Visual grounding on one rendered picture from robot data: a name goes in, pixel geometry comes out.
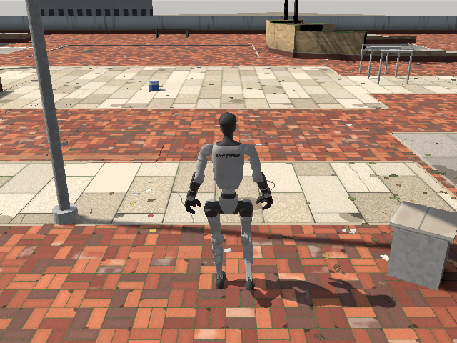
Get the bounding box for right robot thigh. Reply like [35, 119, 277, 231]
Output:
[238, 199, 253, 245]

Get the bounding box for robot right hand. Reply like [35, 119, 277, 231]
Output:
[256, 195, 273, 210]

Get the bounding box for right robot foot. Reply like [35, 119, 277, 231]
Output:
[244, 279, 255, 291]

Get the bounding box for robot right upper arm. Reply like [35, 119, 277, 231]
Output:
[243, 144, 264, 183]

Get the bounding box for right robot forearm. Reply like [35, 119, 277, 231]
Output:
[257, 172, 271, 198]

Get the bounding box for left robot forearm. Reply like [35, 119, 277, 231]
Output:
[186, 172, 201, 201]

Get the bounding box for robot left upper arm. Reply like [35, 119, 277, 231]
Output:
[193, 144, 214, 184]

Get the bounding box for robot left hand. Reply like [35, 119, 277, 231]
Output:
[184, 198, 201, 214]

